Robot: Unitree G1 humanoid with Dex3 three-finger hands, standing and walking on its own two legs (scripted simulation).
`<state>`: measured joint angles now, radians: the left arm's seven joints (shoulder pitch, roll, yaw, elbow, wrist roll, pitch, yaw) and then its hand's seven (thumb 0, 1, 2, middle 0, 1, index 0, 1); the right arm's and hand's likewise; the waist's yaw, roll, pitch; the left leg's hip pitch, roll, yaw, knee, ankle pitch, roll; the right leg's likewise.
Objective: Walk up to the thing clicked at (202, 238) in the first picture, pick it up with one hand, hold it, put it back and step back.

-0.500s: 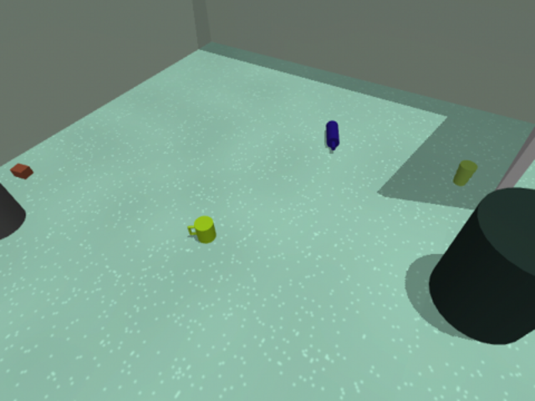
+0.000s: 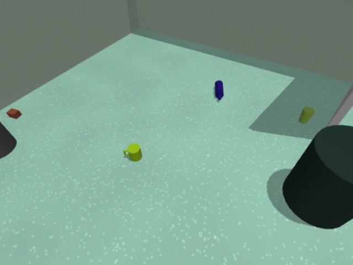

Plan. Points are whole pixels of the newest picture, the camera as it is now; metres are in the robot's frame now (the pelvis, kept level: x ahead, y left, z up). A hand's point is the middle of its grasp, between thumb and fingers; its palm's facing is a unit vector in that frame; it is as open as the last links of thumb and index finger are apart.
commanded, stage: stand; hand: left
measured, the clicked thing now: (132, 152) +0.97 +0.34 -0.73
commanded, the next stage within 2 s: walk up in 0.62 s
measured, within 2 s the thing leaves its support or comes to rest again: neither
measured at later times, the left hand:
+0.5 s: hand out of the picture +0.08 +0.25 -0.15, palm faces -0.02 -0.94 -0.34, open 7.4 cm
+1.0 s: hand out of the picture +0.07 +0.34 -0.18, palm faces +0.06 -0.93 -0.37, open 7.4 cm
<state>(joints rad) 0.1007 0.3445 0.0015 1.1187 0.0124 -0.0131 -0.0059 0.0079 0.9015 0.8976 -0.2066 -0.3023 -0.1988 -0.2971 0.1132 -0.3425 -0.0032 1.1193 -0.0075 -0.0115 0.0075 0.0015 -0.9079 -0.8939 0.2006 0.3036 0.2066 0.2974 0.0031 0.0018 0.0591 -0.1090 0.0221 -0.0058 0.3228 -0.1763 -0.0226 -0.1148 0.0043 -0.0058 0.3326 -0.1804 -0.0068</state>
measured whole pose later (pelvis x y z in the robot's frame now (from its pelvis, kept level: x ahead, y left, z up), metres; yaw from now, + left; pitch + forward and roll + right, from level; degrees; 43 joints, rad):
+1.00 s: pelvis +0.07 +0.05 -0.02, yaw +4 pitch -3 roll +0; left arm 0.30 0.45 0.09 0.98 0.04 -0.01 -0.05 0.01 0.90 0.90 -0.21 -0.30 -0.20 -0.30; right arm 0.27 -0.41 -0.10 0.94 -0.04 -0.07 0.06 0.00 -0.91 -0.89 0.20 0.30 0.21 0.30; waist 0.02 -0.05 0.07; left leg -0.31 0.01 0.04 0.61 -0.25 0.01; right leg -0.22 -0.05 0.02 0.84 -0.48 -0.04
